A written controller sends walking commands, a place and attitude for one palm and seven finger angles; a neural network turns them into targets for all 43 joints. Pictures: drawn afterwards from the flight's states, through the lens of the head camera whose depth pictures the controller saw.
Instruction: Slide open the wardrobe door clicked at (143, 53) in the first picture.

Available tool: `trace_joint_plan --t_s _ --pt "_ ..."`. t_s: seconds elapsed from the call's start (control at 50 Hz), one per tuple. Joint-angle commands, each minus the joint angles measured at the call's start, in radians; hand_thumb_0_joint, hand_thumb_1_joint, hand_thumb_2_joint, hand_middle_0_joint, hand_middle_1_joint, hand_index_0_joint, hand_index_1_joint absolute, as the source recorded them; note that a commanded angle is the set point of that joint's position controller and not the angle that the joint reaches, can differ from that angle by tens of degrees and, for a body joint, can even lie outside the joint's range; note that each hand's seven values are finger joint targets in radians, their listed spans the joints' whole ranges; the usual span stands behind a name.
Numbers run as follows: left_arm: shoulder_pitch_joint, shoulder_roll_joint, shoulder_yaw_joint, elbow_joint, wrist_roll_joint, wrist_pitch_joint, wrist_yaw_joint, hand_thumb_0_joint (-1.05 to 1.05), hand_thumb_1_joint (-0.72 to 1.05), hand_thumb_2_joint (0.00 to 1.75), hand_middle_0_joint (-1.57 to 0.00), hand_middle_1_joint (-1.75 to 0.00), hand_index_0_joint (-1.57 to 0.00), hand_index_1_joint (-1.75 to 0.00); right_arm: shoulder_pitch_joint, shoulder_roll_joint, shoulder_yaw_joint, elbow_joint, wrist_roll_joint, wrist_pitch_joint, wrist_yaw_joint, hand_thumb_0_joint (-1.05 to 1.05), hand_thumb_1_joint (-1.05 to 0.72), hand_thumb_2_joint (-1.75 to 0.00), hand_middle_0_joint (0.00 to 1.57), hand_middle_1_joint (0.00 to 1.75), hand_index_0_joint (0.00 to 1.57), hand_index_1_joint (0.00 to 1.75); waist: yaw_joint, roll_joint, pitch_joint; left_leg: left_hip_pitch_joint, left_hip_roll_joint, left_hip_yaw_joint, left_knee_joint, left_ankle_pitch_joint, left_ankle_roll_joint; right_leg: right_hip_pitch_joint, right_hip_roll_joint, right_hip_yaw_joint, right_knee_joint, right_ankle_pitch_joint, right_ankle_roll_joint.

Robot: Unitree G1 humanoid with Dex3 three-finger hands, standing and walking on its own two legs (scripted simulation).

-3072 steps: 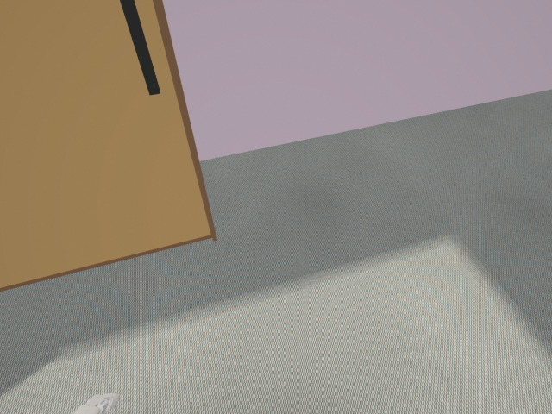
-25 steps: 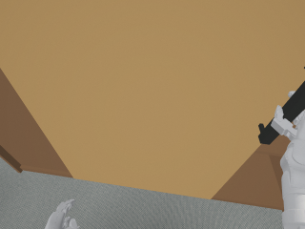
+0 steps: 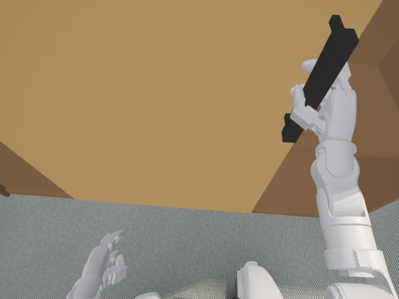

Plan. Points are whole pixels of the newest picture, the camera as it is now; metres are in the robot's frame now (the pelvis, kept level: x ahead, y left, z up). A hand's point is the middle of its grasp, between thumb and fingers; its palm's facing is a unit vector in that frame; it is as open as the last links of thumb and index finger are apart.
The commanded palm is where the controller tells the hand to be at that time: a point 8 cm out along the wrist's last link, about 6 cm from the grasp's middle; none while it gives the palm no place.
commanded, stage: stop walking and hold the door there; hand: right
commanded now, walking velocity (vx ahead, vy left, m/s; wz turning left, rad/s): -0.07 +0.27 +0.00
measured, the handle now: (308, 89) +0.45 -0.17 +0.15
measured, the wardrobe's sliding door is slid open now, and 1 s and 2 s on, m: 0.47 0.47 0.47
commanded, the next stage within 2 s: loosen the grip on the handle in 0.76 s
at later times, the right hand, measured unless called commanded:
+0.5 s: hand (302, 109) +0.40 -0.15 +0.15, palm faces +0.02 +1.00 -0.07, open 6.7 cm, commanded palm +0.38 -0.17 +0.14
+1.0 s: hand (308, 102) +0.41 -0.15 +0.16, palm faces +0.02 +1.00 -0.09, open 7.5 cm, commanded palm +0.38 -0.19 +0.15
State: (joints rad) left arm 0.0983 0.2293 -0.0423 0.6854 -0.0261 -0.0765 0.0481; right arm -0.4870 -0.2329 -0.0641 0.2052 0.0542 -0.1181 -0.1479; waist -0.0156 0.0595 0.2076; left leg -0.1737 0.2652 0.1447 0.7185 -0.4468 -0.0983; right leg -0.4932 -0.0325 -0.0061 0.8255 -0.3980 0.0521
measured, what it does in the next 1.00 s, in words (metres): steps on the spot: right foot, then left foot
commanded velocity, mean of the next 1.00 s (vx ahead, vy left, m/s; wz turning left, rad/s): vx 0.00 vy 0.06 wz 0.00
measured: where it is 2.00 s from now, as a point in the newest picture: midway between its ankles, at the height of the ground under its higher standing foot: outside the picture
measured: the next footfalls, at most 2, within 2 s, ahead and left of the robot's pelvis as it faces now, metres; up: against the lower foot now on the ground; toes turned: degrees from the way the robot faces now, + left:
right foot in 0.04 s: +0.05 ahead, -0.18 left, +0.00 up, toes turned -4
left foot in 0.30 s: +0.04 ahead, +0.06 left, +0.00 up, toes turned +2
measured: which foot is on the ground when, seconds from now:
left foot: down 0.00-0.02, up 0.04-0.28, down 0.30-1.00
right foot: up 0.00-0.02, down 0.04-1.00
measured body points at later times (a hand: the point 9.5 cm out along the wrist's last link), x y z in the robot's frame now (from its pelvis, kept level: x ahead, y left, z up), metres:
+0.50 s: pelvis +0.00 -0.06 +0.00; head +0.06 -0.05 +0.45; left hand +0.19 +0.16 -0.10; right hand +0.39 -0.20 +0.16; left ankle +0.02 +0.05 -0.72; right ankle +0.01 -0.18 -0.72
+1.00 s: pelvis -0.02 -0.04 +0.01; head -0.01 -0.05 +0.46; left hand +0.11 +0.19 -0.09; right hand +0.40 -0.21 +0.17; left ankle +0.00 +0.06 -0.72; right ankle +0.01 -0.18 -0.72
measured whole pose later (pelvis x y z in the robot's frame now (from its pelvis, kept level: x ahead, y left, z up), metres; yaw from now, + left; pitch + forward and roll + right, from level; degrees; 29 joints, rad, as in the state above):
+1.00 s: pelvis -0.02 -0.04 +0.01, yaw -1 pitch +1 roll -1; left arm 0.25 0.18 0.00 0.69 -0.02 -0.12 0.01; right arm -0.66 -0.19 -0.08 0.65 0.05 -0.05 -0.05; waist 0.05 0.02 -0.01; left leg -0.30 0.01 0.05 0.57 -0.28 0.02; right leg -0.31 -0.06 -0.07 0.53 -0.23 0.02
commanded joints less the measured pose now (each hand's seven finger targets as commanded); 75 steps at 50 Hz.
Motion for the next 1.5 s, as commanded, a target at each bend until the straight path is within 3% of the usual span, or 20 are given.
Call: trace_joint_plan --t_s 0.0,0.04,0.06,0.14,0.22,0.26,0.32,0.42,0.46,0.52,0.68,0.82,0.84,0.86,0.88,0.9,0.96,1.0,1.08,1.48 --pt "-0.044 0.115 0.065 -0.180 -0.012 -0.056 0.026 0.00 0.90 0.90 -0.20 -0.30 -0.20 -0.30 -0.549 -0.025 0.106 -0.538 0.002 -0.131 0.050 0.00 -0.90 -0.90 0.45 1.40 0.45 1.40 0.029 -0.454 -0.743 -0.320 -0.195 -0.080 0.633 -0.264 0.039 0.753 -0.335 0.276 -0.284 1.176 -0.203" --pt "-0.002 0.082 0.080 -0.136 -0.033 -0.094 0.007 0.00 0.90 0.90 -0.20 -0.30 -0.20 -0.30 -0.472 0.231 0.320 -0.361 0.009 -0.124 0.104 0.00 -0.90 -0.90 0.45 1.40 0.45 1.40 0.072 -0.170 -0.634 -0.375 -0.242 -0.155 0.655 -0.228 0.058 0.637 -0.355 0.313 -0.303 0.918 -0.260" --pt "0.007 0.119 0.096 -0.120 -0.019 -0.085 0.018 0.00 0.90 0.90 -0.20 -0.30 -0.20 -0.30 -0.477 0.028 0.126 -0.382 0.008 -0.112 0.091 0.00 -0.90 -0.90 0.45 1.40 0.45 1.40 0.067 -0.210 -0.616 -0.372 -0.209 -0.174 0.596 -0.206 0.045 0.589 -0.367 0.335 -0.339 0.839 -0.282" --pt "-0.038 0.095 0.075 -0.132 -0.002 -0.082 0.005 0.00 0.90 0.90 -0.20 -0.30 -0.20 -0.30 -0.587 0.077 0.211 -0.442 -0.019 -0.093 0.097 0.00 -0.90 -0.90 0.45 1.40 0.45 1.40 0.048 -0.290 -0.596 -0.212 -0.208 -0.143 0.260 -0.042 0.069 0.511 -0.316 0.171 -0.315 0.718 -0.230" --pt "-0.024 0.087 0.057 -0.141 0.002 -0.082 -0.003 0.00 0.90 0.90 -0.20 -0.30 -0.20 -0.30 -0.540 0.091 0.222 -0.339 -0.012 -0.076 0.097 0.00 -0.90 -0.90 0.45 1.40 0.45 1.40 0.036 -0.251 -0.590 -0.032 -0.238 -0.128 -0.008 0.072 0.082 0.410 -0.327 0.171 -0.288 0.613 -0.203" --pt "-0.025 0.079 0.048 -0.143 0.002 -0.074 0.005 0.00 0.90 0.90 -0.20 -0.30 -0.20 -0.30 -0.521 0.065 0.204 -0.294 -0.021 -0.071 0.094 0.00 -0.90 -0.90 0.45 1.40 0.45 1.40 0.032 -0.111 -0.569 0.096 -0.193 -0.173 -0.187 0.264 0.097 0.291 -0.261 0.131 -0.224 0.454 -0.151" --pt "-0.034 0.050 0.037 -0.161 -0.005 -0.070 0.020 0.00 0.90 0.90 -0.20 -0.30 -0.20 -0.30 -0.484 0.049 0.186 -0.221 -0.007 -0.047 0.090 0.00 -0.90 -0.90 0.45 1.40 0.45 1.40 0.024 0.247 -0.494 0.069 0.050 -0.428 -0.288 0.652 0.241 0.132 0.014 0.012 0.082 -0.055 -0.024" --pt "-0.024 0.040 0.025 -0.144 0.018 -0.060 0.047 0.00 0.90 0.90 -0.20 -0.30 -0.20 -0.30 -0.465 0.086 0.179 -0.177 -0.017 -0.073 0.075 0.00 -0.90 -0.90 0.45 1.40 0.45 1.40 0.020 0.123 -0.557 0.198 -0.049 -0.208 -0.092 0.963 0.173 0.262 -0.002 -0.046 -0.301 0.182 -0.039" --pt "-0.024 0.088 0.050 -0.156 0.011 -0.042 0.038 0.00 0.90 0.90 -0.20 -0.30 -0.20 -0.30 -0.454 0.136 0.227 -0.134 -0.010 -0.076 0.082 0.00 -0.90 -0.90 0.45 1.40 0.45 1.40 0.009 -0.055 -0.593 -0.007 -0.140 -0.151 -0.059 0.595 0.083 0.502 -0.199 0.106 -0.343 0.788 -0.116" --pt "-0.006 0.089 0.045 -0.158 0.018 -0.021 0.015 0.00 0.90 0.90 -0.20 -0.30 -0.20 -0.30 -0.480 0.194 0.291 -0.133 -0.026 -0.089 0.096 0.00 -0.90 -0.90 0.45 1.40 0.45 1.40 0.033 -0.261 -0.519 -0.117 -0.212 -0.130 -0.045 0.089 0.086 0.483 -0.301 0.190 -0.376 0.806 -0.184" --pt "0.027 0.094 0.059 -0.163 0.004 0.008 0.031 0.00 0.90 0.90 -0.20 -0.30 -0.20 -0.30 -0.423 0.116 0.226 -0.027 -0.020 -0.067 0.079 0.00 -0.90 -0.90 0.45 1.40 0.45 1.40 0.043 -0.002 -0.584 0.087 -0.090 -0.221 -0.192 0.774 0.138 0.370 -0.116 -0.030 -0.222 0.520 -0.047" --pt "0.029 0.099 0.054 -0.138 0.012 0.029 0.050 0.00 0.90 0.90 -0.20 -0.30 -0.20 -0.30 -0.451 0.119 0.210 0.094 -0.009 -0.071 0.076 0.00 -0.90 -0.90 0.45 1.40 0.45 1.40 0.034 -0.021 -0.524 -0.008 -0.142 -0.177 -0.199 0.499 0.105 0.374 -0.146 0.018 -0.304 0.475 -0.078" --pt "0.124 0.028 0.036 -0.176 -0.029 -0.028 0.058 0.00 0.90 0.90 -0.20 -0.30 -0.20 -0.30 -1.120 -0.568 -0.306 -0.113 -0.083 -0.125 0.001 0.00 -0.90 -0.90 0.45 1.40 0.45 1.40 0.032 -0.081 -0.348 -0.066 -0.246 -0.216 -0.252 0.080 0.056 0.385 -0.094 0.020 -0.434 0.304 -0.120" --pt "0.113 0.086 0.117 -0.070 0.029 -0.084 0.016 0.00 0.90 0.90 -0.20 -0.30 -0.20 -0.30 -0.836 -0.197 -0.096 0.299 -0.106 -0.008 0.096 0.00 -0.78 -0.84 0.45 1.40 0.45 1.40 0.095 0.142 -0.621 -0.029 -0.291 -0.153 -0.207 0.583 0.124 0.380 0.010 -0.063 -0.360 0.565 -0.098" --pt "0.204 0.120 0.126 -0.110 0.002 -0.096 -0.007 0.00 0.90 0.90 -0.20 -0.30 -0.20 -0.30 -0.701 -0.027 -0.022 0.196 -0.018 0.011 0.099 0.00 -0.66 -0.78 0.45 1.40 0.45 1.40 0.102 0.190 -0.695 0.005 -0.293 -0.113 -0.164 0.711 0.115 0.388 0.014 -0.040 -0.292 0.616 -0.097" --pt "0.194 0.146 0.133 -0.094 0.016 -0.104 -0.015 0.00 0.90 0.90 -0.20 -0.30 -0.20 -0.30 -0.679 -0.114 -0.116 0.215 -0.016 0.006 0.097 0.00 -0.54 -0.73 0.45 1.40 0.45 1.40 0.094 0.159 -0.689 -0.023 -0.292 -0.125 -0.178 0.664 0.100 0.403 0.008 -0.045 -0.294 0.533 -0.090" --pt "0.151 0.121 0.099 -0.104 0.014 -0.103 -0.055 0.00 0.90 0.90 -0.20 -0.30 -0.20 -0.30 -0.586 -0.003 -0.025 0.207 0.016 -0.015 0.083 0.00 -0.17 -0.55 0.45 1.40 0.45 1.40 0.080 -0.115 -0.529 -0.105 -0.288 -0.122 -0.214 0.438 0.116 0.351 0.025 -0.046 -0.303 0.351 -0.074" --pt "0.170 0.135 0.100 -0.088 0.015 -0.101 -0.071 0.00 0.90 0.90 -0.20 -0.30 -0.20 -0.30 -0.582 -0.008 -0.011 0.298 -0.011 -0.042 0.056 0.00 0.07 -0.43 0.45 1.40 0.45 1.40 0.106 -0.035 -0.393 -0.198 -0.289 -0.122 -0.244 0.271 0.109 0.250 0.024 -0.031 -0.303 0.197 -0.080" --pt "0.183 0.143 0.111 -0.099 0.017 -0.093 -0.079 0.00 0.90 0.90 -0.20 -0.30 -0.20 -0.30 -0.661 -0.094 -0.045 0.304 -0.037 -0.080 0.039 0.00 0.55 -0.20 0.42 1.37 0.42 1.37 0.111 -0.001 -0.437 -0.189 -0.271 -0.172 -0.276 0.098 0.103 0.182 0.035 -0.042 -0.301 0.081 -0.092" --pt "0.226 0.155 0.121 -0.047 0.026 -0.081 -0.078 0.00 0.90 0.90 -0.20 -0.30 -0.20 -0.30 -0.617 -0.073 -0.050 0.262 -0.022 -0.129 -0.013 0.00 0.55 -0.20 0.25 1.15 0.25 1.15 0.101 -0.037 -0.501 -0.147 -0.299 -0.127 -0.251 0.233 0.111 0.246 0.023 -0.025 -0.329 0.182 -0.087"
